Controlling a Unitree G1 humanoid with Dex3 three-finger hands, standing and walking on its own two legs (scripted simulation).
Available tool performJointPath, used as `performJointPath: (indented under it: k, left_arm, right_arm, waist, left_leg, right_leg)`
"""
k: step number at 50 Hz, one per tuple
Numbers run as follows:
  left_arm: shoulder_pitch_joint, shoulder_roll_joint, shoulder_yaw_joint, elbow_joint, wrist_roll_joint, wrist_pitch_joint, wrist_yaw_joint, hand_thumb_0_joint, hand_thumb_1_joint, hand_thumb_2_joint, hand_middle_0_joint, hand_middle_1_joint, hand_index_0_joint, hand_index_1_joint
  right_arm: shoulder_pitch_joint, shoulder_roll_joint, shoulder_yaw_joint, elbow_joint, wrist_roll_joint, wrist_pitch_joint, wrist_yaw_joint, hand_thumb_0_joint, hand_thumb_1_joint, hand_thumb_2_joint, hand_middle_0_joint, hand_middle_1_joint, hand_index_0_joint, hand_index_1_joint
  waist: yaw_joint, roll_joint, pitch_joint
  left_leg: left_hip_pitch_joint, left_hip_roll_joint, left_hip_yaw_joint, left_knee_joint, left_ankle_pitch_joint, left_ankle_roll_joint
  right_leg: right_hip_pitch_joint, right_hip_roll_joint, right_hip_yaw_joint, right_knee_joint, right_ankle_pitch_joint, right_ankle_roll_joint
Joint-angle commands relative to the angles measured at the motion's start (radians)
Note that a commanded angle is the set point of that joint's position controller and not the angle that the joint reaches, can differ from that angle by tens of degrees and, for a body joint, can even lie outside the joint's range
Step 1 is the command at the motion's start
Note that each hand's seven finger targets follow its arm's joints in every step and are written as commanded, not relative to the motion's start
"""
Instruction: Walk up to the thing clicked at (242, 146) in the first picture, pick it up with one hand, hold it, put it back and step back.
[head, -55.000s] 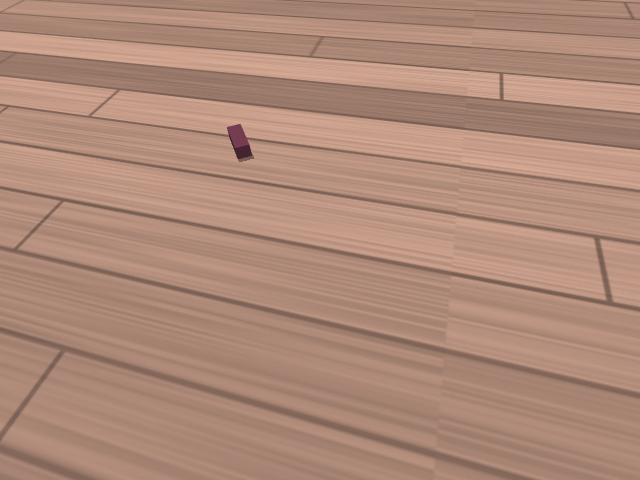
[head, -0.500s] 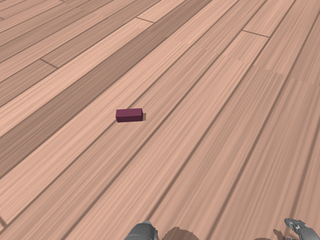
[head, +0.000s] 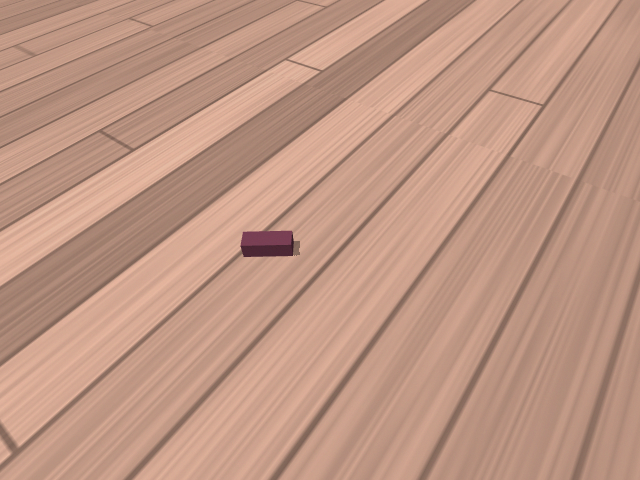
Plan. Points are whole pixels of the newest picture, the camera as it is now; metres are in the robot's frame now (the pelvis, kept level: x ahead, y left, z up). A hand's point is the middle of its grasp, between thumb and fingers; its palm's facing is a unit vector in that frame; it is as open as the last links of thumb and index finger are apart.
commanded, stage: step back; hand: left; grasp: from above
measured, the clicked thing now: (267, 243) +1.07 +0.29 -0.73
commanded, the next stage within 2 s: stand in 0.54 s
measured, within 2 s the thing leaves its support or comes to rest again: neither
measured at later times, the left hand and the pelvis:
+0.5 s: hand out of the picture +0.11 +0.29 -0.15, palm faces +0.00 -0.94 -0.35, open 7.4 cm; pelvis +0.05 +0.02 +0.01, yaw +0 degrees
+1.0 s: hand out of the picture +0.14 +0.26 -0.14, palm faces -0.04 -0.94 -0.33, open 7.4 cm; pelvis +0.05 +0.02 +0.02, yaw +0 degrees
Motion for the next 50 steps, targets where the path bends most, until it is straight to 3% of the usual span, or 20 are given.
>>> performJointPath:
  k: [1, 3, 5, 7, 8, 9, 10, 11, 12, 13, 15, 17, 19, 21, 26, 27, 31, 38, 45, 50]
  left_arm:
    - [-0.031, 0.288, 0.08, -0.087, 0.0, -0.037, 0.024, 0.0, 0.9, 0.9, -0.2, -0.3, -0.2, -0.3]
    - [-0.037, 0.256, 0.064, -0.084, 0.001, -0.045, 0.025, 0.0, 0.9, 0.9, -0.2, -0.3, -0.2, -0.3]
    - [-0.04, 0.246, 0.057, -0.082, -0.003, -0.046, 0.021, 0.0, 0.9, 0.9, -0.2, -0.3, -0.2, -0.3]
    - [-0.058, 0.24, 0.047, -0.081, -0.012, -0.038, 0.02, 0.0, 0.9, 0.9, -0.2, -0.3, -0.2, -0.3]
    - [-0.065, 0.239, 0.04, -0.083, -0.018, -0.031, 0.02, 0.0, 0.9, 0.9, -0.2, -0.3, -0.2, -0.3]
    - [-0.078, 0.231, 0.029, -0.092, -0.02, -0.023, 0.019, 0.0, 0.9, 0.9, -0.2, -0.3, -0.2, -0.3]
    - [-0.083, 0.2, 0.018, -0.105, -0.023, -0.017, 0.02, 0.0, 0.9, 0.9, -0.2, -0.3, -0.2, -0.3]
    - [-0.07, 0.16, 0.005, -0.104, -0.037, -0.008, 0.019, 0.0, 0.9, 0.9, -0.2, -0.3, -0.2, -0.3]
    - [-0.068, 0.179, 0.017, -0.083, -0.046, 0.004, 0.026, 0.0, 0.9, 0.9, -0.2, -0.3, -0.2, -0.3]
    - [-0.066, 0.188, 0.013, -0.071, -0.038, 0.008, 0.026, 0.0, 0.9, 0.9, -0.2, -0.3, -0.2, -0.3]
    - [-0.043, 0.171, 0.009, -0.045, -0.03, 0.003, 0.026, 0.0, 0.9, 0.9, -0.2, -0.3, -0.2, -0.3]
    - [0.011, 0.174, 0.009, -0.005, -0.028, -0.01, 0.026, 0.0, 0.9, 0.9, -0.2, -0.3, -0.2, -0.3]
    - [-0.003, 0.198, 0.018, 0.009, -0.018, -0.019, 0.029, 0.0, 0.9, 0.9, -0.2, -0.3, -0.2, -0.3]
    - [-0.084, 0.227, 0.014, -0.005, -0.015, -0.022, 0.021, 0.0, 0.9, 0.9, -0.2, -0.3, -0.2, -0.3]
    - [-0.096, 0.192, 0.003, 0.024, -0.024, -0.023, 0.023, 0.0, 0.9, 0.9, -0.2, -0.3, -0.2, -0.3]
    - [-0.096, 0.162, -0.019, 0.042, -0.03, -0.023, 0.02, 0.0, 0.9, 0.9, -0.2, -0.3, -0.2, -0.3]
    - [-0.116, 0.179, -0.018, 0.048, -0.03, -0.023, 0.026, 0.0, 0.9, 0.9, -0.2, -0.3, -0.2, -0.3]
    - [-0.137, 0.178, -0.019, 0.063, -0.027, -0.019, 0.026, 0.0, 0.9, 0.9, -0.2, -0.3, -0.2, -0.3]
    - [-0.158, 0.176, -0.019, 0.07, -0.025, -0.017, 0.022, 0.0, 0.9, 0.9, -0.2, -0.3, -0.2, -0.3]
    - [-0.158, 0.178, -0.017, 0.068, -0.024, -0.017, 0.02, 0.0, 0.9, 0.9, -0.2, -0.3, -0.2, -0.3]
  right_arm:
    - [-0.056, -0.229, -0.05, -0.091, 0.007, -0.035, -0.027, 0.0, -0.9, -0.9, 0.2, 0.3, 0.2, 0.3]
    - [-0.05, -0.203, -0.046, -0.073, 0.008, -0.045, -0.022, 0.0, -0.9, -0.9, 0.2, 0.3, 0.2, 0.3]
    - [-0.037, -0.18, -0.037, -0.062, 0.006, -0.052, -0.016, 0.0, -0.9, -0.9, 0.2, 0.3, 0.2, 0.3]
    - [-0.039, -0.163, -0.039, -0.058, 0.004, -0.054, -0.014, 0.0, -0.9, -0.9, 0.2, 0.3, 0.2, 0.3]
    - [-0.042, -0.159, -0.04, -0.051, 0.005, -0.054, -0.017, 0.0, -0.9, -0.9, 0.2, 0.3, 0.2, 0.3]
    - [-0.025, -0.167, -0.045, -0.041, 0.005, -0.053, -0.02, 0.0, -0.9, -0.9, 0.2, 0.3, 0.2, 0.3]
    - [-0.003, -0.194, -0.054, -0.03, 0.0, -0.056, -0.027, 0.0, -0.9, -0.9, 0.2, 0.3, 0.2, 0.3]
    - [-0.023, -0.245, -0.06, -0.04, -0.003, -0.061, -0.033, 0.0, -0.9, -0.9, 0.2, 0.3, 0.2, 0.3]
    - [-0.052, -0.299, -0.063, -0.05, 0.009, -0.057, -0.032, 0.0, -0.9, -0.9, 0.2, 0.3, 0.2, 0.3]
    - [-0.091, -0.295, -0.064, -0.05, 0.005, -0.055, -0.031, 0.0, -0.9, -0.9, 0.2, 0.3, 0.2, 0.3]
    - [-0.14, -0.269, -0.049, -0.056, 0.001, -0.053, -0.034, 0.0, -0.9, -0.9, 0.2, 0.3, 0.2, 0.3]
    - [-0.195, -0.245, -0.038, -0.049, 0.007, -0.047, -0.032, 0.0, -0.9, -0.9, 0.2, 0.3, 0.2, 0.3]
    - [-0.205, -0.207, -0.026, -0.044, 0.018, -0.04, -0.029, 0.0, -0.9, -0.9, 0.2, 0.3, 0.2, 0.3]
    - [-0.196, -0.192, -0.024, -0.024, 0.018, -0.038, -0.028, 0.0, -0.9, -0.9, 0.2, 0.3, 0.2, 0.3]
    - [-0.233, -0.195, -0.022, 0.018, 0.015, -0.051, -0.027, 0.0, -0.9, -0.9, 0.2, 0.3, 0.2, 0.3]
    - [-0.208, -0.195, -0.011, 0.029, 0.029, -0.052, -0.025, 0.0, -0.9, -0.9, 0.2, 0.3, 0.2, 0.3]
    - [-0.213, -0.194, -0.008, 0.051, 0.032, -0.049, -0.026, 0.0, -0.9, -0.9, 0.2, 0.3, 0.2, 0.3]
    - [-0.246, -0.18, 0.0, 0.07, 0.028, -0.043, -0.023, 0.0, -0.9, -0.9, 0.2, 0.3, 0.2, 0.3]
    - [-0.243, -0.188, 0.005, 0.089, 0.027, -0.043, -0.02, 0.0, -0.9, -0.9, 0.2, 0.3, 0.2, 0.3]
    - [-0.224, -0.195, 0.005, 0.098, 0.025, -0.045, -0.021, 0.0, -0.9, -0.9, 0.2, 0.3, 0.2, 0.3]
  waist:
    - [0.035, -0.081, 0.096]
    - [0.027, -0.119, 0.065]
    - [0.028, -0.171, 0.003]
    - [0.014, -0.199, -0.027]
    - [0.004, -0.189, -0.03]
    - [-0.015, -0.157, -0.038]
    - [-0.027, -0.094, -0.073]
    - [-0.018, 0.057, -0.102]
    - [-0.01, 0.114, -0.102]
    - [-0.004, 0.107, -0.093]
    - [0.018, 0.117, -0.084]
    - [0.045, 0.127, -0.084]
    - [0.034, 0.067, -0.116]
    - [-0.005, -0.003, -0.084]
    - [0.009, -0.02, -0.114]
    - [-0.011, -0.014, -0.12]
    - [-0.012, -0.039, -0.146]
    - [-0.006, -0.045, -0.121]
    - [-0.008, -0.019, -0.064]
    - [-0.009, -0.027, -0.083]
  left_leg:
    - [-0.313, 0.011, -0.056, 0.249, -0.114, 0.006]
    - [-0.243, 0.028, -0.04, 0.151, -0.076, 0.003]
    - [-0.135, 0.02, 0.037, 0.042, -0.046, -0.003]
    - [-0.042, -0.006, 0.112, -0.074, 0.048, 0.003]
    - [0.026, -0.011, 0.125, -0.143, 0.144, 0.007]
    - [0.108, -0.012, 0.112, -0.197, 0.248, 0.014]
    - [0.199, 0.034, 0.047, -0.224, 0.332, 0.033]
    - [0.209, 0.187, -0.167, -0.274, 0.321, 0.09]
    - [0.08, 0.292, -0.275, -0.317, 0.219, 0.197]
    - [0.073, 0.309, -0.301, -0.336, 0.18, 0.222]
    - [0.091, 0.277, -0.22, -0.304, 0.247, 0.189]
    - [0.039, 0.217, -0.119, -0.257, 0.284, 0.117]
    - [0.011, 0.157, -0.05, -0.197, 0.304, 0.056]
    - [0.066, 0.106, -0.008, -0.245, 0.13, 0.027]
    - [0.159, 0.131, 0.011, -0.24, 0.424, 0.045]
    - [0.207, 0.132, -0.009, -0.256, 0.499, 0.044]
    - [0.255, 0.134, 0.009, -0.27, 0.581, 0.036]
    - [0.24, 0.128, 0.017, -0.325, 0.489, 0.018]
    - [0.183, 0.122, 0.009, -0.386, 0.322, 0.002]
    - [0.201, 0.128, 0.012, -0.387, 0.311, 0.006]
  right_leg:
    - [0.067, -0.399, 0.493, -0.335, -0.275, -0.233]
    - [0.067, -0.325, 0.333, -0.279, -0.015, -0.186]
    - [0.084, -0.279, 0.208, -0.198, 0.28, -0.151]
    - [0.076, -0.242, 0.127, -0.12, 0.457, -0.123]
    - [0.029, -0.227, 0.104, -0.076, 0.471, -0.102]
    - [-0.029, -0.21, 0.092, -0.036, 0.416, -0.078]
    - [-0.075, -0.176, 0.074, 0.03, 0.369, -0.051]
    - [-0.137, -0.083, 0.025, 0.107, 0.167, 0.0]
    - [-0.059, -0.033, 0.014, 0.151, -0.147, 0.001]
    - [-0.048, -0.046, 0.043, 0.171, -0.24, -0.007]
    - [-0.054, -0.061, 0.054, 0.107, -0.201, -0.019]
    - [0.041, -0.067, 0.05, -0.066, -0.008, -0.015]
    - [0.124, -0.104, 0.119, -0.128, 0.144, -0.027]
    - [0.035, -0.147, 0.164, -0.152, 0.092, -0.042]
    - [0.075, -0.127, 0.105, -0.16, 0.285, -0.015]
    - [0.077, -0.141, 0.119, -0.18, 0.341, -0.005]
    - [0.126, -0.147, 0.105, -0.205, 0.437, 0.009]
    - [0.142, -0.155, 0.101, -0.264, 0.363, 0.015]
    - [0.116, -0.15, 0.11, -0.317, 0.165, 0.011]
    - [0.109, -0.154, 0.119, -0.318, 0.161, 0.008]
